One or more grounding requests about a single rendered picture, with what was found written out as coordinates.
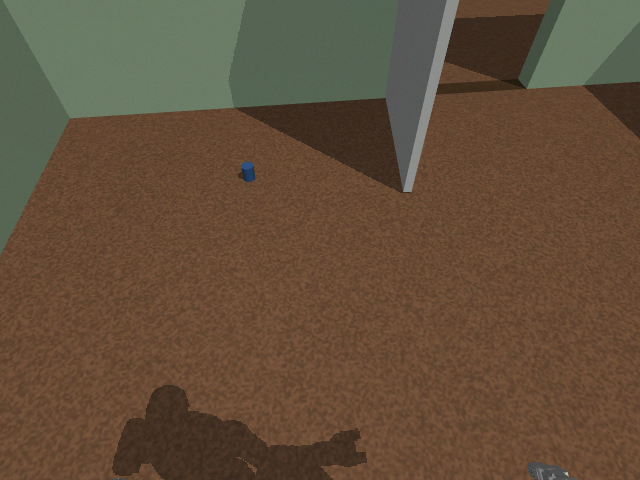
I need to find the right robot hand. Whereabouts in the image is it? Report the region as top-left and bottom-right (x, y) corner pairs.
(527, 462), (578, 480)

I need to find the tin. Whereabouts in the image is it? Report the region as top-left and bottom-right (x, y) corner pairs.
(241, 162), (255, 182)

